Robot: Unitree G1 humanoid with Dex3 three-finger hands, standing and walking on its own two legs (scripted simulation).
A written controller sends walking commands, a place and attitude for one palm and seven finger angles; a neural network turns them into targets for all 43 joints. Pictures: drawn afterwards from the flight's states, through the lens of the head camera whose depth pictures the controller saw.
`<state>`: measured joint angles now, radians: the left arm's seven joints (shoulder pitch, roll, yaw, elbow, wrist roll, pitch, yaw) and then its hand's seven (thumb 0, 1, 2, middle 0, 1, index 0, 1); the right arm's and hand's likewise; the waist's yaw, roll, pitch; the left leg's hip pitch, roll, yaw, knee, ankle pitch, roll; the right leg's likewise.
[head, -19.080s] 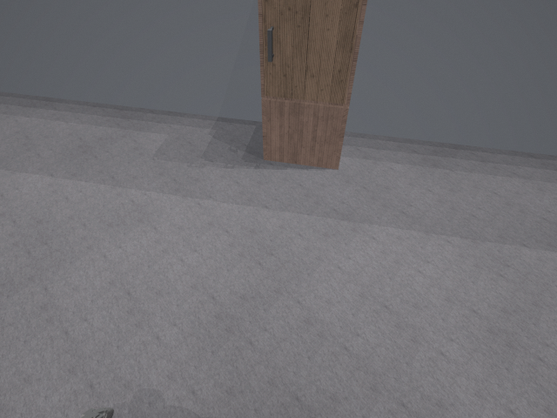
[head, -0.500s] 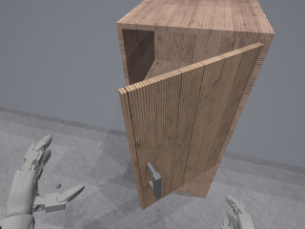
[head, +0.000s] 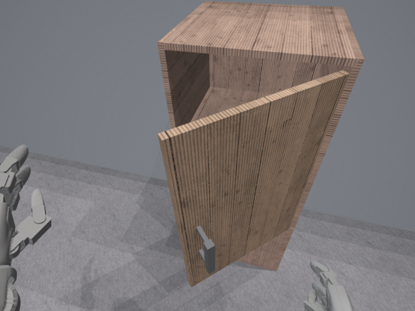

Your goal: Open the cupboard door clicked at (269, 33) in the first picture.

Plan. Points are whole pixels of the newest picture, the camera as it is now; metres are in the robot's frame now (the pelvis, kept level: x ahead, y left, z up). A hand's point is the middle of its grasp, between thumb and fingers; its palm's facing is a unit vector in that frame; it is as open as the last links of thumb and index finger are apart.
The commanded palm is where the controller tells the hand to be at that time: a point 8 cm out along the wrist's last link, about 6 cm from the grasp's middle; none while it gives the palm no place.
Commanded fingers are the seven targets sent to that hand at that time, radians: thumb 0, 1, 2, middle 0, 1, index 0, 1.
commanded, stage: draw the hand back to the body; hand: left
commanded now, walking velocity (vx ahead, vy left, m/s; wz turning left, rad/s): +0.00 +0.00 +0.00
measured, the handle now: (205, 250) +0.28 +0.05 -0.09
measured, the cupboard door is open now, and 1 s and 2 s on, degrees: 45 45 45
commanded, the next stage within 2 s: step back with the hand held close in 0.18 s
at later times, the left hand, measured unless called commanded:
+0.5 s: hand (41, 218) +0.19 +0.27 +0.17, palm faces +0.44 -0.78 -0.45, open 7.4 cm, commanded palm +0.13 +0.30 +0.18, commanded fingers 0.00 0.90 0.90 -0.20 -0.30 -0.20 -0.30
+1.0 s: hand (2, 271) +0.11 +0.28 +0.16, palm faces +0.46 -0.75 -0.47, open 7.4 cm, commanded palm +0.05 +0.31 +0.18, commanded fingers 0.00 0.90 0.90 -0.20 -0.30 -0.20 -0.30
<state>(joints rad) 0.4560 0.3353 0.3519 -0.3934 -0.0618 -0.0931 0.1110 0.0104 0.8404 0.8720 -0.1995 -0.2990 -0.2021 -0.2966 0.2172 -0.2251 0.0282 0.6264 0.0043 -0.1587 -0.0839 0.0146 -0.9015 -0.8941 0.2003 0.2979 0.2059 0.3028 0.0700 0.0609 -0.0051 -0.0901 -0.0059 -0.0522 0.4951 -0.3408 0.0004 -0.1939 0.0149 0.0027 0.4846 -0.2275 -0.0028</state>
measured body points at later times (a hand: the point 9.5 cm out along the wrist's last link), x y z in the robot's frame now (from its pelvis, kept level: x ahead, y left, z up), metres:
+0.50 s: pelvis -0.02 +0.00 +0.00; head -0.02 -0.01 +0.45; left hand +0.16 +0.31 +0.19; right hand +0.17 -0.23 -0.07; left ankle -0.04 +0.12 -0.74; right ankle +0.02 -0.12 -0.74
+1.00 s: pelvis -0.09 +0.01 -0.01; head -0.09 +0.02 +0.44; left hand +0.08 +0.32 +0.18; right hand +0.08 -0.23 -0.08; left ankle -0.04 +0.12 -0.74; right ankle +0.02 -0.12 -0.74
